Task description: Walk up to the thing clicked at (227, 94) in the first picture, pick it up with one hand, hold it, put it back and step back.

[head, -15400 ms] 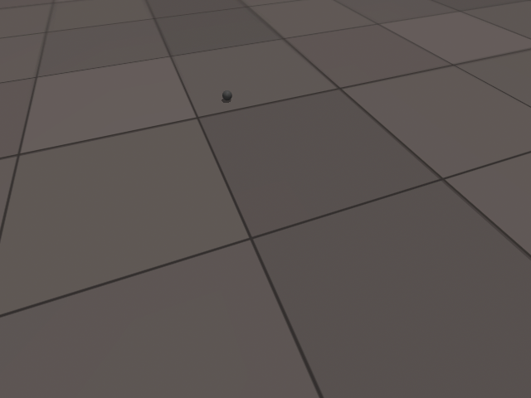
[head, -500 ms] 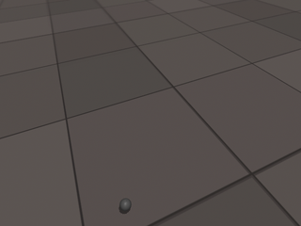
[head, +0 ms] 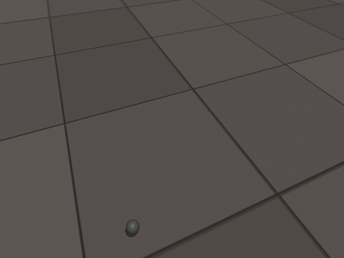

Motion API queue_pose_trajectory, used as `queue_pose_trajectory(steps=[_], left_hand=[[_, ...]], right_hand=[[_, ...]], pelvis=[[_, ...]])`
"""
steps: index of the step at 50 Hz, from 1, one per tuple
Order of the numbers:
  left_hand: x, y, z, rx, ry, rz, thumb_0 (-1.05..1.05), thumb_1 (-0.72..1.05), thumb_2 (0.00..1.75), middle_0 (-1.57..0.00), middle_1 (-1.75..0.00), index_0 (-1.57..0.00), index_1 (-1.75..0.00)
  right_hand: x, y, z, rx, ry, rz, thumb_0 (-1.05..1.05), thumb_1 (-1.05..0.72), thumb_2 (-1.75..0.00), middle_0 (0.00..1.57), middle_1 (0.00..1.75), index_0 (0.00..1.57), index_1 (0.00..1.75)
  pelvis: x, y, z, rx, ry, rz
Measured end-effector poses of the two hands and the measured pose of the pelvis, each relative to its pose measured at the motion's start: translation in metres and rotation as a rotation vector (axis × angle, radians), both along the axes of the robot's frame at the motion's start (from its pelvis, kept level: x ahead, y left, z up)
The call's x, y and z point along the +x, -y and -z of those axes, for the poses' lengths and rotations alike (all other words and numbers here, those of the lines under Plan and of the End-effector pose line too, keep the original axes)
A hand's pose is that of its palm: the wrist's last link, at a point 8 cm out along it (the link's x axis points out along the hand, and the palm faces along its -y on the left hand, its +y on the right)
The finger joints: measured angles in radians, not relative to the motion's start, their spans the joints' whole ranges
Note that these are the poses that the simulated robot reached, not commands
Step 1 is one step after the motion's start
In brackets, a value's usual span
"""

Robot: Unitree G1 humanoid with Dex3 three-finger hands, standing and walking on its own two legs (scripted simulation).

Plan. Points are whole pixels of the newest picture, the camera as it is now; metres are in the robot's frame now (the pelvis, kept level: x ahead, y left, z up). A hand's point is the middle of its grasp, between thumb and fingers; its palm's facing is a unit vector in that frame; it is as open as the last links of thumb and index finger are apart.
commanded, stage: walk up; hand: left
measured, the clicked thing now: (132, 226) +0.42 +0.23 -0.73
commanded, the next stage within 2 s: none
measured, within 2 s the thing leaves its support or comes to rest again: neither
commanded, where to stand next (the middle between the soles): +0.04 +0.02 m, yaw +3 degrees
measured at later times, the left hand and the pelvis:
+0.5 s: hand out of the picture +0.01 +0.29 -0.13, palm faces +0.03 -0.90 -0.44, open 7.4 cm; pelvis -0.01 +0.00 +0.00, yaw +2 degrees
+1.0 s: hand out of the picture +0.07 +0.29 -0.19, palm faces +0.00 -0.94 -0.33, open 7.4 cm; pelvis +0.00 +0.01 -0.03, yaw +2 degrees
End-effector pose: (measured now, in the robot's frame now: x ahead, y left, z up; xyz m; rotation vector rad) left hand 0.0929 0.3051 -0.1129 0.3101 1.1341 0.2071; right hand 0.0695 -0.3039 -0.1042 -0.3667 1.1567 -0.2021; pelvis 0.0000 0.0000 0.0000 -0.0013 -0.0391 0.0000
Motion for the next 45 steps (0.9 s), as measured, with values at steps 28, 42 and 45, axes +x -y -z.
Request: queue_pose_trajectory(steps=[28,42,45], left_hand=[[-0.119,-0.022,-0.024,0.098,-0.126,-0.112,0.01,0.91,0.9,-0.2,-0.3,-0.2,-0.3],[-0.072,-0.05,0.028,0.016,-0.184,-0.143,0.01,0.91,0.9,-0.2,-0.3,-0.2,-0.3],[-0.048,-0.045,0.038,-0.001,-0.158,-0.094,0.01,0.91,0.9,-0.2,-0.3,-0.2,-0.3]], right_hand=[[0.006,0.003,0.005,0.072,-0.039,-0.034,0.01,-0.9,-0.9,0.2,0.3,0.2,0.3],[0.056,-0.024,0.007,-0.086,-0.029,-0.087,0.01,-0.9,-0.9,0.2,0.3,0.2,0.3],[0.058,-0.024,0.0,-0.102,0.002,-0.065,0.01,-0.9,-0.9,0.2,0.3,0.2,0.3]], pelvis=[[-0.005,0.0,-0.007,-0.008,0.028,-0.029],[0.024,-0.032,0.02,0.017,0.03,-0.09],[0.015,-0.026,0.02,0.014,0.027,-0.068]])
